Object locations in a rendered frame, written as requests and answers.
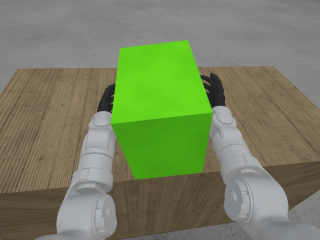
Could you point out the pedestal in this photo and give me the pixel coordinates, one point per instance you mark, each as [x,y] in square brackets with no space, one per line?
[44,118]

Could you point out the left robot forearm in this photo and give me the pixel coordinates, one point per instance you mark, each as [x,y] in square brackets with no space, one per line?
[94,173]

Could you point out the carton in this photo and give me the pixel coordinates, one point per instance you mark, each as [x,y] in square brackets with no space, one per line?
[161,113]

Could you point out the right robot forearm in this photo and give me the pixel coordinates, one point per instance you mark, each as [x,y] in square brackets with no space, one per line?
[231,150]

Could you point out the robot right upper arm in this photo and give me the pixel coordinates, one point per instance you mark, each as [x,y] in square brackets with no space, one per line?
[260,207]

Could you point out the robot left hand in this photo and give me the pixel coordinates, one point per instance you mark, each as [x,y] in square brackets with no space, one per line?
[106,99]

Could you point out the robot right hand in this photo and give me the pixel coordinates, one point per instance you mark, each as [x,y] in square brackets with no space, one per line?
[215,95]

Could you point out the robot left upper arm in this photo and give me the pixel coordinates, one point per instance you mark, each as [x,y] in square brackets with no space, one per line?
[85,217]

